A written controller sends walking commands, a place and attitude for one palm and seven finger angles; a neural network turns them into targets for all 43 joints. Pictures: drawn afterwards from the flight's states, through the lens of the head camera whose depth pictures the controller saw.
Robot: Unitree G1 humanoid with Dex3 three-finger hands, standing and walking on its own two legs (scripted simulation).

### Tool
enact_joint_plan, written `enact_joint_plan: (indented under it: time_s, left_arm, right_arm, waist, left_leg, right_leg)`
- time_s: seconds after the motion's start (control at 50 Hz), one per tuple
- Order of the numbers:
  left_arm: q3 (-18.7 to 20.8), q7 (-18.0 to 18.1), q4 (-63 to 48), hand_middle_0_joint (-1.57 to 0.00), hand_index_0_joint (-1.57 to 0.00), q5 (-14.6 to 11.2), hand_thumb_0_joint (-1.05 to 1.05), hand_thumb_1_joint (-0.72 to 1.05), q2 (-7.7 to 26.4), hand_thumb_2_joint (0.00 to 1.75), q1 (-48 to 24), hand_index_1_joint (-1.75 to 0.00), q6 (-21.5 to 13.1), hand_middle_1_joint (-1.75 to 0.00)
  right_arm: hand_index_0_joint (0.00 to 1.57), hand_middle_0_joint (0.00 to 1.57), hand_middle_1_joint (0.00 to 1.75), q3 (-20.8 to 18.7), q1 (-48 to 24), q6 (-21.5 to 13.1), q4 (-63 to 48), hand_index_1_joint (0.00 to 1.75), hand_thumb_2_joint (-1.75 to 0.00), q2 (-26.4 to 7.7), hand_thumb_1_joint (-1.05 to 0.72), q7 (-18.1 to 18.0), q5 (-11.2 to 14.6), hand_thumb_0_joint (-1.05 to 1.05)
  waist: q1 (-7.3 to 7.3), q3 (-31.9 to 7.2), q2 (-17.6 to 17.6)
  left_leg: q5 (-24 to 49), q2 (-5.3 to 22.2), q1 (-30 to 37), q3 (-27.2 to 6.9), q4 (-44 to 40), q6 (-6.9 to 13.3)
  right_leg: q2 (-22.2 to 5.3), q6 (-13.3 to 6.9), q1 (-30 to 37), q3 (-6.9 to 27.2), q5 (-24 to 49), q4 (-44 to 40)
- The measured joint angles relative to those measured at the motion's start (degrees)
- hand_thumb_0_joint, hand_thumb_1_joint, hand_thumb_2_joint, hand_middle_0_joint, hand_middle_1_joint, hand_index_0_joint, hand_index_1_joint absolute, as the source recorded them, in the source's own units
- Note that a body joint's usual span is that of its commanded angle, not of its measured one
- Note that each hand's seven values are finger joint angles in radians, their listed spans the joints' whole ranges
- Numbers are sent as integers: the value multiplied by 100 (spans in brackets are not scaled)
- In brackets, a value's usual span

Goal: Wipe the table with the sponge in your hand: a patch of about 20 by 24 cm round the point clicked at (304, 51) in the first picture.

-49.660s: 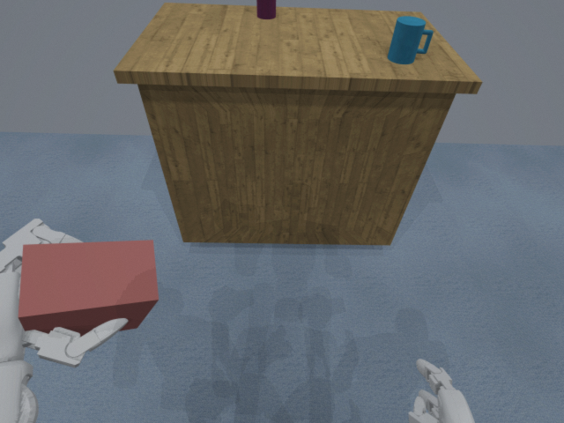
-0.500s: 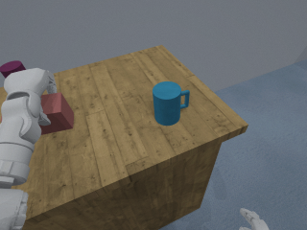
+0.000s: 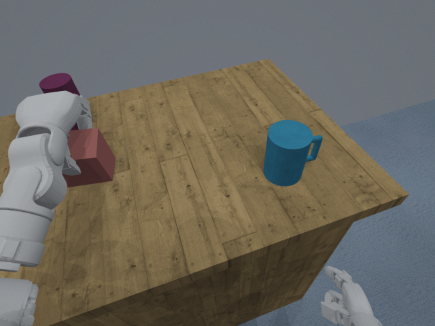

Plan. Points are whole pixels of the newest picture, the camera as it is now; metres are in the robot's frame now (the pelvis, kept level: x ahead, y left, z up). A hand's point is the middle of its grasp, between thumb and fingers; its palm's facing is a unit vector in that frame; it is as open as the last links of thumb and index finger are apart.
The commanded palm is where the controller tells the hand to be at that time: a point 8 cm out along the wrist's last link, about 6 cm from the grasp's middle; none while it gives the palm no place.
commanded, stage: wipe back along the first lane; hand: left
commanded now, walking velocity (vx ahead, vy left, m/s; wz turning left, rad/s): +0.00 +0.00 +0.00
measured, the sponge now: (73, 165) +0.36 +0.33 +0.11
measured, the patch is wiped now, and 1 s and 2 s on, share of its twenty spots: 0.95 0.95 0.95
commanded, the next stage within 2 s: lift the sponge slowly off the table in 1.58 s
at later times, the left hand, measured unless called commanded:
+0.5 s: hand (69, 156) +0.32 +0.28 +0.18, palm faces +0.19 -0.04 -0.98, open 9.6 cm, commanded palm +0.27 +0.27 +0.21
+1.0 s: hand (77, 176) +0.28 +0.25 +0.17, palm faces +0.23 -0.05 -0.97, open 9.5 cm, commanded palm +0.22 +0.24 +0.19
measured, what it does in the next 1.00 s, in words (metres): stands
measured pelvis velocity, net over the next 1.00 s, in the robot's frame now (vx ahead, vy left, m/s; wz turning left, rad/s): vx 0.01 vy -0.03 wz -0.04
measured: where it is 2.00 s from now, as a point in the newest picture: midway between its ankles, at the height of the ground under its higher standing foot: outside the picture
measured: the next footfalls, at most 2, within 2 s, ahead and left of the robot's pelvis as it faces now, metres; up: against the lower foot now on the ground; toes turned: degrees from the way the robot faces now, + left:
none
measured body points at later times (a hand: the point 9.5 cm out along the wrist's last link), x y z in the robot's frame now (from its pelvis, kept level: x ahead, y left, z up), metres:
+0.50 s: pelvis +0.00 +0.01 +0.00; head -0.01 -0.02 +0.45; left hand +0.30 +0.28 +0.23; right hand +0.24 -0.18 -0.08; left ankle -0.03 +0.05 -0.74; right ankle -0.01 -0.14 -0.74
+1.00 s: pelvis +0.01 -0.03 +0.00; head +0.00 -0.07 +0.45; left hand +0.26 +0.25 +0.23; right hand +0.24 -0.23 -0.09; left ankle -0.03 +0.05 -0.74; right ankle -0.01 -0.15 -0.74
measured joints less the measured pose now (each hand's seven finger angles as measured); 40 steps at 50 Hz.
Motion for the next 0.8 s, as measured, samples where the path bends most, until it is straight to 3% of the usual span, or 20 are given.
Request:
enact_joint_plan:
  time_s: [0.12,0.26,0.4,0.8]
  left_arm:
    - [61,312,-1017,-86,-88,-80,-1,-58,-239,97,693,-164,329,-144]
    - [-262,556,-1768,-83,-86,-52,0,-56,-537,96,1029,-165,975,-147]
    - [-429,547,-2007,-81,-85,58,0,-55,-623,95,1058,-164,1467,-150]
    - [-45,788,-2951,-77,-84,-68,0,-52,-650,95,2137,-164,1581,-156]
  right_arm:
    - [20,20,30,-37,-3,12,52,30,-89,22,-90,190,-17,2]
    - [20,20,30,36,-265,22,182,30,-89,33,-90,234,18,2]
    - [20,20,30,114,-388,53,175,30,-89,48,-90,178,33,2]
    - [20,20,30,195,-404,202,-36,30,-89,6,-90,142,65,2]
  waist:
    - [126,-62,152]
    - [301,-34,223]
    - [298,2,157]
    - [267,-19,126]
  left_leg:
    - [13,-51,39,18,-61,60]
    - [-6,-121,94,54,-21,113]
    - [-11,-102,101,119,30,110]
    - [-163,90,164,225,168,-58]
  right_leg:
    - [-62,-46,9,-48,20,1]
    - [-135,-73,54,-54,-83,75]
    - [-113,-108,21,-1,-83,174]
    - [67,44,34,88,-140,311]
